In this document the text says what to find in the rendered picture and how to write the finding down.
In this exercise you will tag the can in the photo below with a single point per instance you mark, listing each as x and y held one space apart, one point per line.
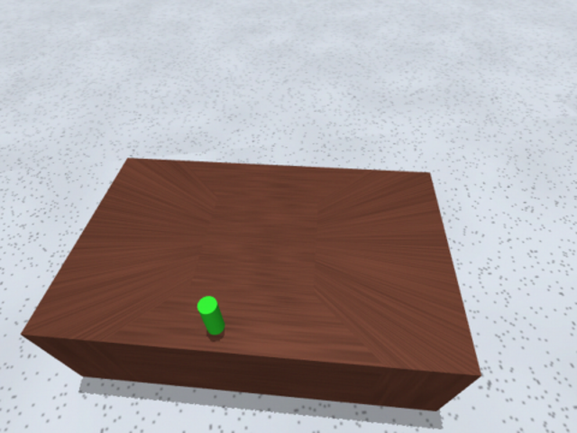
211 315

